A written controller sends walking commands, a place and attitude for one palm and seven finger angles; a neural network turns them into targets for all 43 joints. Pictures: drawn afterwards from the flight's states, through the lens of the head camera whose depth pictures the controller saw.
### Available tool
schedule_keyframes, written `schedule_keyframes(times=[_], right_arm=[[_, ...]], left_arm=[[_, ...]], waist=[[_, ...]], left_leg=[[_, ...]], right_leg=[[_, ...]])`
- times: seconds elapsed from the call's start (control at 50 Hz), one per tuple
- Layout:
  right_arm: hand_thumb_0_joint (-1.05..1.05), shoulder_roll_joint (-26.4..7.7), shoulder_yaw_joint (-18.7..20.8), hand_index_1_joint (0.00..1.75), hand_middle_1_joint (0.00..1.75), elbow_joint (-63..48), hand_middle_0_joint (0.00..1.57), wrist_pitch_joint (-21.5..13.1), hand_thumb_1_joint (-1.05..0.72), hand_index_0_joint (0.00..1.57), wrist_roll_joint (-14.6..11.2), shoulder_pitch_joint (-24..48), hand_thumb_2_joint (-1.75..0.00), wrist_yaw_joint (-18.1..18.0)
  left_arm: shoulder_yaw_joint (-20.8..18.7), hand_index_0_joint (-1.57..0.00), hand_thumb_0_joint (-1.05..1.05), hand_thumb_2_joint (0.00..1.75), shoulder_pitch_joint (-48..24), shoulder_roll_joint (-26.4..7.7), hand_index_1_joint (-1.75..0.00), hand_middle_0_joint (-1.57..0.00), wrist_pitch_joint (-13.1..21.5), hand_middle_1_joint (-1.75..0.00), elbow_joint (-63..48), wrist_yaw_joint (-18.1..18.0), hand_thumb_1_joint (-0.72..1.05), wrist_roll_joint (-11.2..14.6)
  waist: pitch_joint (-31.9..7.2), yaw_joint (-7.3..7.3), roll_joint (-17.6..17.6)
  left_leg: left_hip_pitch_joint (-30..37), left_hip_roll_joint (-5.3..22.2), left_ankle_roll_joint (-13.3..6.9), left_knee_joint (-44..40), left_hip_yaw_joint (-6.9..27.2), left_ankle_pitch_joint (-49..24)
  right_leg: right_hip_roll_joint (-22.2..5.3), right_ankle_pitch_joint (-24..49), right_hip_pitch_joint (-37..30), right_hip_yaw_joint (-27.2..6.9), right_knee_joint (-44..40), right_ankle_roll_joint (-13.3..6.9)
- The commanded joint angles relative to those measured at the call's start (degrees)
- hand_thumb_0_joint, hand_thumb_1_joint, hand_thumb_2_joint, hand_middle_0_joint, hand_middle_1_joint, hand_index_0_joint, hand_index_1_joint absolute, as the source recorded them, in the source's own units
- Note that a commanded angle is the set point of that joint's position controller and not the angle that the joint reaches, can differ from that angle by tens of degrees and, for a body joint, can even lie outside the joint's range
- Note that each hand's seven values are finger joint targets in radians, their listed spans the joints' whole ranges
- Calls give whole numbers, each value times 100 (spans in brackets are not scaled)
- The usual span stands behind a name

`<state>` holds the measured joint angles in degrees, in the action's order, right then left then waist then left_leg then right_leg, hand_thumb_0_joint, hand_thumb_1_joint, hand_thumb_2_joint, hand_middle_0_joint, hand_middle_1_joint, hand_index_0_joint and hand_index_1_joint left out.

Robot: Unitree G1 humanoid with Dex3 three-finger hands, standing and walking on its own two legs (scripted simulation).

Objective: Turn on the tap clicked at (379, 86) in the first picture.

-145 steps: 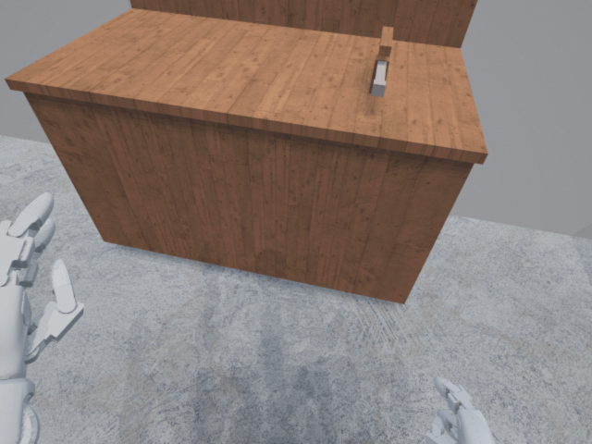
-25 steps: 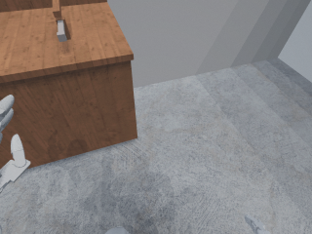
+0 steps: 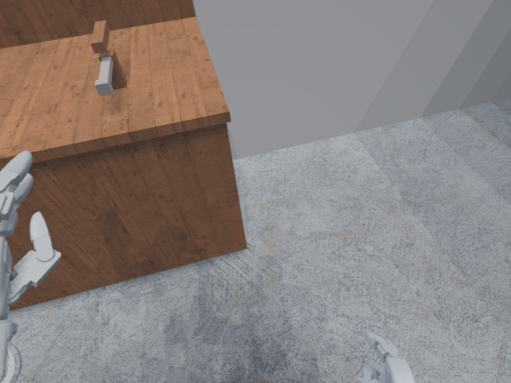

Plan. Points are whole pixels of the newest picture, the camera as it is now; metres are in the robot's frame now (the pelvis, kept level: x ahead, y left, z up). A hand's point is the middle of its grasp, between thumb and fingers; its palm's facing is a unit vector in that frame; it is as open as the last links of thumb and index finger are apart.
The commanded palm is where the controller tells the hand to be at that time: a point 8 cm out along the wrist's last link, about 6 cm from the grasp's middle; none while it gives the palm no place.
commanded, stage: take the last steps up to it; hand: left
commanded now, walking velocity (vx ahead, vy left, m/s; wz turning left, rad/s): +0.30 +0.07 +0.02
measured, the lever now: (104, 87) +0.67 +0.40 +0.12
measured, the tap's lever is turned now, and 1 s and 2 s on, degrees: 0 0 0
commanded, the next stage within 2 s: come to a stop and stand still in 0.76 s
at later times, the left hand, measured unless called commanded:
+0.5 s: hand (101, 152) +0.37 +0.25 +0.19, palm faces +0.39 -0.84 -0.38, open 7.5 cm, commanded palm +0.31 +0.29 +0.19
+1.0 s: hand (163, 121) +0.46 +0.18 +0.18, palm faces +0.34 -0.81 -0.47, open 7.5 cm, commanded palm +0.40 +0.24 +0.19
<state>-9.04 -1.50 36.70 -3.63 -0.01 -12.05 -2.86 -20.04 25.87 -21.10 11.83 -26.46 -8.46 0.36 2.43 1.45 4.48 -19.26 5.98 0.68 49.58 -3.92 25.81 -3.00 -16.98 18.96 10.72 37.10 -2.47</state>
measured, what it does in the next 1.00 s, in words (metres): walks ahead: left foot, then right foot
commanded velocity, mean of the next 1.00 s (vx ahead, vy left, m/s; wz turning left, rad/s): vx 0.16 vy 0.08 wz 0.01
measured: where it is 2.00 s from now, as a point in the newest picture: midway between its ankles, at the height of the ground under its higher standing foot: outside the picture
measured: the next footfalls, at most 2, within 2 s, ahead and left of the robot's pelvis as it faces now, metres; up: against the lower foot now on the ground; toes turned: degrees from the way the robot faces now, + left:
left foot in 0.36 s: +0.21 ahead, +0.12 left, +0.00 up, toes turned +9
right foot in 0.74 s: +0.28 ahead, -0.12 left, +0.00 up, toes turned -10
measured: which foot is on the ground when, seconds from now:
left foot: up 0.00-0.34, down 0.36-0.76, up 0.78-1.00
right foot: down 0.00-0.36, up 0.38-0.72, down 0.74-1.00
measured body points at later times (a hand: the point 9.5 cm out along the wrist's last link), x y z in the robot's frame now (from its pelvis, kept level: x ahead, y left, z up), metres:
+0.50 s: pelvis +0.14 +0.01 +0.01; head +0.15 +0.02 +0.46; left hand +0.35 +0.29 +0.21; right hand +0.30 -0.22 -0.07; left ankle +0.17 +0.11 -0.72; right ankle +0.08 -0.10 -0.64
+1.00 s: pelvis +0.23 -0.04 +0.02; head +0.27 -0.06 +0.47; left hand +0.43 +0.22 +0.21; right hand +0.40 -0.30 -0.08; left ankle +0.26 +0.11 -0.67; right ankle +0.24 -0.12 -0.72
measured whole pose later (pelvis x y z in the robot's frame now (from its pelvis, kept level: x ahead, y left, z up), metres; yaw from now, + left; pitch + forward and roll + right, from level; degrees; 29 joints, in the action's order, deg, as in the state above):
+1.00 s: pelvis +0.23 -0.04 +0.02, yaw +0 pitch +0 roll +3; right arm -15.1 2.1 34.8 -2.9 0.2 -9.3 -3.5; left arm -19.1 28.7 -19.9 13.8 -27.9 -8.4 0.4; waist 4.2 -1.4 -0.2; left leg -26.9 3.5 2.4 52.7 -3.9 18.9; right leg -3.9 -15.9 13.8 9.4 29.5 -2.9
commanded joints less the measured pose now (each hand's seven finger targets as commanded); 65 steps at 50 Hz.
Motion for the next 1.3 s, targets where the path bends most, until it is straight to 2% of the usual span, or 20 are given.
schedule_keyframes(times=[0.0, 0.1, 0.24, 0.3, 0.32, 0.34, 0.36, 0.4, 0.5, 0.68, 0.7, 0.74, 0.78, 0.84, 0.9, 1.02, 1.1, 1.16, 1.2, 1.28], right_arm=[[0, -765, 381, 30, 30, -843, 20, -271, -90, 20, -47, 681, -90, -72], [0, -725, 331, 30, 30, -865, 20, -121, -90, 20, 20, 769, -90, -69], [0, -687, 469, 30, 30, -1191, 20, -224, -90, 20, 14, 469, -90, -68], [0, -804, 550, 30, 30, -1165, 20, -170, -90, 20, -11, 222, -90, -116], [0, -904, 598, 30, 30, -1176, 20, -169, -90, 20, -33, 173, -90, -139], [0, -1037, 629, 30, 30, -1200, 20, -163, -90, 20, -31, 277, -90, -128], [0, -949, 558, 30, 30, -1275, 20, -177, -90, 20, -51, 291, -90, -81], [0, -874, 429, 30, 30, -1112, 20, -237, -90, 20, 30, 487, -90, -59], [0, -891, 494, 30, 30, -1006, 20, -383, -90, 20, -51, 427, -90, 14], [0, -842, 412, 30, 30, -888, 20, -411, -90, 20, -77, 366, -90, -128], [0, -804, 412, 30, 30, -849, 20, -380, -90, 20, -82, 338, -90, -135], [0, -662, 339, 30, 30, -965, 20, -335, -90, 20, -43, 541, -90, -111], [0, -865, 452, 30, 30, -821, 20, -342, -90, 20, -46, 574, -90, -55], [0, -742, 309, 30, 30, -758, 20, -189, -90, 20, -9, 649, -90, -45], [0, -726, 326, 30, 30, -917, 20, -170, -90, 20, 2, 704, -90, -75], [0, -701, 387, 30, 30, -1309, 20, -185, -90, 20, 1, 520, -90, -117], [0, -804, 437, 30, 30, -1294, 20, -96, -90, 20, -19, 318, -90, -194], [0, -1009, 526, 30, 30, -1314, 20, -173, -90, 20, -72, 255, -90, -141], [0, -898, 407, 30, 30, -1206, 20, -285, -90, 20, 107, 375, -90, -98], [0, -941, 419, 30, 30, -1177, 20, -487, -90, 20, 80, 323, -90, 43]], left_arm=[[-821, -20, 0, 90, -557, -1138, -30, -20, 298, -30, -812, -97, 90, 81], [-758, -20, 0, 90, -411, -1040, -30, -20, 579, -30, -1467, -132, 90, 10], [-979, -20, 0, 90, 212, -1006, -30, -20, 523, -30, -1611, -309, 90, 110], [-822, -20, 0, 90, 4, -899, -30, -20, 505, -30, -1555, -317, 90, 127], [-798, -20, 0, 90, -148, -912, -30, -20, 547, -30, -1566, -307, 90, 134], [-790, -20, 0, 90, -187, -875, -30, -20, 582, -30, -1596, -290, 90, 161], [-769, -20, 0, 90, -302, -953, -30, -20, 611, -30, -1478, -281, 90, 142], [-740, -20, 0, 90, -547, -1119, -30, -20, 558, -30, -1317, -168, 90, 111], [-722, -20, 0, 90, -47, -945, -30, -20, 528, -30, -2157, -99, 90, 95], [-675, -20, 0, 90, -267, -740, -30, -20, 329, -30, -1002, -127, 90, 92], [-646, -20, 0, 90, -418, -793, -30, -20, 328, -30, -958, -126, 90, 52], [-828, -20, 0, 90, -493, -1165, -30, -20, 267, -30, -775, -152, 90, 10], [-702, -20, 0, 90, -941, -1086, -30, -20, 314, -30, -886, -76, 90, 50], [-824, -20, 0, 90, -150, -1054, -30, -20, 470, -30, -982, -113, 90, 8], [-874, -20, 0, 90, -94, -1103, -30, -20, 586, -30, -1370, -169, 90, 58], [-1078, -20, 0, 90, 550, -1084, -30, -20, 537, -30, -1627, -320, 90, 141], [-864, -20, 0, 90, 222, -963, -30, -20, 437, -30, -1559, -300, 90, 175], [-688, -20, 0, 90, 89, -914, -30, -20, 457, -30, -1323, -189, 90, 190], [-581, -20, 0, 90, -200, -901, -30, -20, 504, -30, -1495, -112, 90, 110], [-420, -20, 0, 90, -581, -903, -30, -20, 443, -30, -2269, -114, 90, 106]], waist=[[-485, -100, -1470], [-607, -159, -1018], [-941, 29, -1145], [-1108, -232, -785], [-1264, -335, -216], [-1401, -271, 959], [-1269, -202, 1217], [-633, -249, 534], [-716, -91, 1002], [-846, -143, 306], [-916, -167, -158], [-934, -67, -2332], [-767, -158, -2052], [-700, -151, -1134], [-828, -200, -1001], [-1086, -23, -1170], [-1216, -214, -875], [-1186, -55, 433], [-924, -78, 970], [-1313, -116, 959]], left_leg=[[-2236, -32, 27, 2369, 528, -123], [-1511, 31, 74, 791, 50, -727], [-648, -346, -45, -1436, -747, -1118], [839, -475, -117, -2374, -878, -1896], [1716, -157, -336, -2555, -342, -2146], [2505, 1035, -917, -2666, 1324, -3029], [2522, 1786, -1441, -2943, 2566, -3491], [1486, 1930, -1547, -3301, 2714, -2414], [849, 1027, -1027, -3216, 545, -2169], [538, 752, -545, -2179, -119, -1518], [281, 545, -451, -1464, -201, -1275], [-1663, -480, -84, 1042, -288, 680], [-1677, -248, 21, 1969, 433, 311], [-1704, -117, 112, 1851, 355, -391], [-1031, -183, 162, 725, 96, -701], [-509, -412, 139, -1109, -210, -926], [858, -229, 77, -2396, -16, -3085], [1582, 1207, -615, -2659, 1261, -6060], [1308, 1422, -804, -2999, 1593, -5703], [1632, 1104, -633, -2779, 977, -4945]], right_leg=[[-2072, 221, -1728, -3436, -2195, -858], [-1485, 2625, -1481, -1310, -1821, -576], [-1344, 3222, -2116, -1197, -1399, -575], [-1011, 2909, -1455, -769, -291, -225], [-779, 2443, -744, -646, 643, -19], [-129, -2, 464, -343, 1826, 263], [204, -1973, 1262, -663, 2833, 261], [-158, -1682, 1630, -1094, 3538, 281], [-252, -524, 1138, -578, 2357, 412], [197, 216, -791, 94, -894, 438], [-114, 427, -1157, -358, -1278, 305], [-2099, 1738, -2091, -3557, -1911, -696], [-2116, 986, -1510, -3421, -2121, -600], [-1678, 2901, -1553, -1867, -1656, -587], [-1464, 3992, -1402, -1096, -1495, -395], [-1427, 4837, -1954, -1175, -1138, -410], [-865, 3647, -1350, -908, -574, 56], [62, -981, -163, -869, 264, 302], [138, -1527, 59, -956, 798, 320], [269, -723, -166, -896, 194, 316]])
